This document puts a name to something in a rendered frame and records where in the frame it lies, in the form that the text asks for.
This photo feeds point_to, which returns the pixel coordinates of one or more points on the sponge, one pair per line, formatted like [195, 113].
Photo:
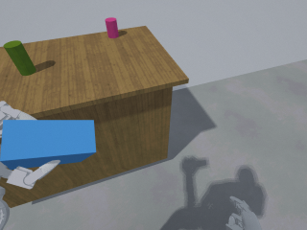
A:
[33, 143]

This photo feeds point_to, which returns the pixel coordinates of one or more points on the left robot forearm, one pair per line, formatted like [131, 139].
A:
[4, 209]

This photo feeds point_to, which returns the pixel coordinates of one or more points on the robot right hand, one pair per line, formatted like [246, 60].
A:
[247, 221]

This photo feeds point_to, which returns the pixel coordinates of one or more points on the table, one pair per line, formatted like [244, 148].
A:
[123, 84]

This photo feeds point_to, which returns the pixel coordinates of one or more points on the robot left hand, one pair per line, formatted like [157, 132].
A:
[20, 176]

